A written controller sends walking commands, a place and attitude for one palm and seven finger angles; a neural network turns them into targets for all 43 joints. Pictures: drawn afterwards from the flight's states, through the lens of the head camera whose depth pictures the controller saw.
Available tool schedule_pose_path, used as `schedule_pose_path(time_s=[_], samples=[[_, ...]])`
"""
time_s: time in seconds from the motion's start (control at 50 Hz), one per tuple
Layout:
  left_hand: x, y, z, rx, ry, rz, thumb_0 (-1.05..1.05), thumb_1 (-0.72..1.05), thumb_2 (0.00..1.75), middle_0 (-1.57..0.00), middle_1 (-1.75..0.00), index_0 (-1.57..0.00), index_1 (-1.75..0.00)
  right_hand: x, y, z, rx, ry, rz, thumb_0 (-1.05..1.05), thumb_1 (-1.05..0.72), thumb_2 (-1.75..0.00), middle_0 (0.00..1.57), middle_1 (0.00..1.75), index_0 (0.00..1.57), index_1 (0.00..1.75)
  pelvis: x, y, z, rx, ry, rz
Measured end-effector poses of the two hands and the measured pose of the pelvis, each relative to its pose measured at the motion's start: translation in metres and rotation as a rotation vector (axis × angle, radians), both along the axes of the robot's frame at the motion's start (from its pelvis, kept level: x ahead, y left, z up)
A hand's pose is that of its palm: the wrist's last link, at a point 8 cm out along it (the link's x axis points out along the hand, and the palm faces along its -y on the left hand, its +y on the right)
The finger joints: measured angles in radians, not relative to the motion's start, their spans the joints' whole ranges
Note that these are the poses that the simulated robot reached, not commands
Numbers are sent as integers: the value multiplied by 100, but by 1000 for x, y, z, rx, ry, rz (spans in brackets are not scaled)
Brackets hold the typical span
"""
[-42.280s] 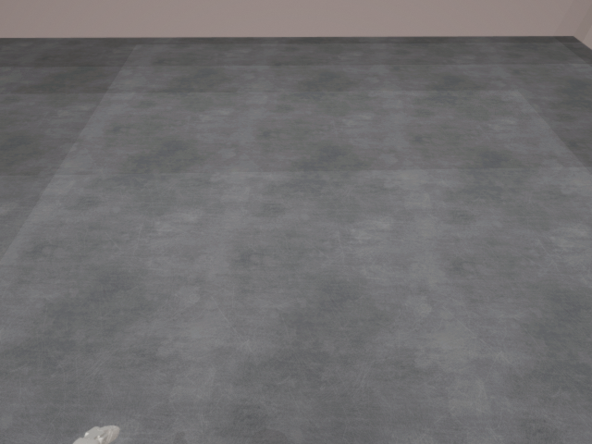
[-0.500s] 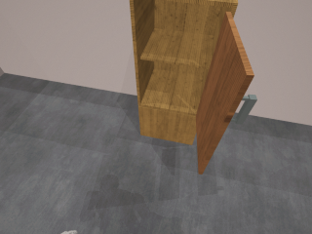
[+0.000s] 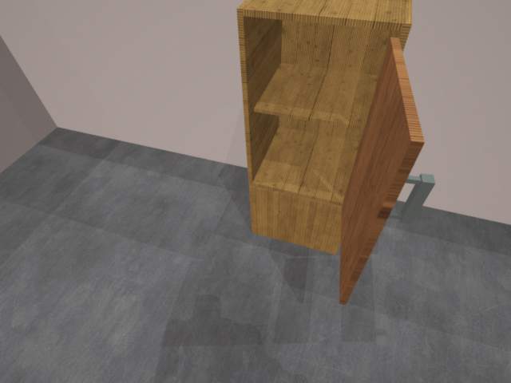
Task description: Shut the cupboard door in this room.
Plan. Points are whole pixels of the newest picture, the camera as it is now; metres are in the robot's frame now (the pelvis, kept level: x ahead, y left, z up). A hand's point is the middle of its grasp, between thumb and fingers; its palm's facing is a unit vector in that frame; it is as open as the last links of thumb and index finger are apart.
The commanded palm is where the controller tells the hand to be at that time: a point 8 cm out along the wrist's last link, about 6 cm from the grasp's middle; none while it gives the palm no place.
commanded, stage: stand and wait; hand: left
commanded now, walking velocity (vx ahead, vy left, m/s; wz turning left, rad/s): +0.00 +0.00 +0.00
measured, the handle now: (404, 198) +0.45 -0.25 +0.02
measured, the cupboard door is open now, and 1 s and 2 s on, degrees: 97 97 97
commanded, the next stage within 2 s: turn or walk to find it in 0.44 s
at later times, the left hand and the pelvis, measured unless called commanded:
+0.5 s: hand out of the picture +0.12 +0.26 -0.14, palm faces -0.01 -0.93 -0.36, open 7.4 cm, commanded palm none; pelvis +0.03 +0.00 +0.01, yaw +0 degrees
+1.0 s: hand out of the picture +0.04 +0.23 -0.18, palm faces +0.17 -0.96 -0.24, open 7.4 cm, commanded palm none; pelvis +0.03 +0.02 +0.00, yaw +10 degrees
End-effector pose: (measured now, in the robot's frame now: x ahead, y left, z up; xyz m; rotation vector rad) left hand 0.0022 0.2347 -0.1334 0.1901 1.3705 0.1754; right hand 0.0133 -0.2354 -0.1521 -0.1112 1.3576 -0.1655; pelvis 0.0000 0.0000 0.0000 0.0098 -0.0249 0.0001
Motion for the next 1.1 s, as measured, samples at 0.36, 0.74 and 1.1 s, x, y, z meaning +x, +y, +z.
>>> schedule_pose_path(time_s=[0.36, 0.74, 1.1], samples=[[75, 44, 17, 84, -122, -53, 1, 90, 90, -21, -30, -21, -30, 59, -54, 32, -143, -78, 70, 1, -91, -90, 20, 29, 20, 30, 18, -6, 8, -7, 0, -3], [109, 57, 20, 108, -204, -20, 0, 90, 90, -20, -30, -20, -30, 108, -20, 20, -93, -118, 151, 1, -91, -90, 20, 29, 20, 30, 31, 8, 0, -2, 17, 62], [19, 31, -1, 17, -31, 200, 1, 90, 90, -20, -30, -20, -30, 76, 23, 13, -23, 49, 233, 1, -90, -90, 21, 30, 20, 30, 27, 8, 3, -16, 52, 232]])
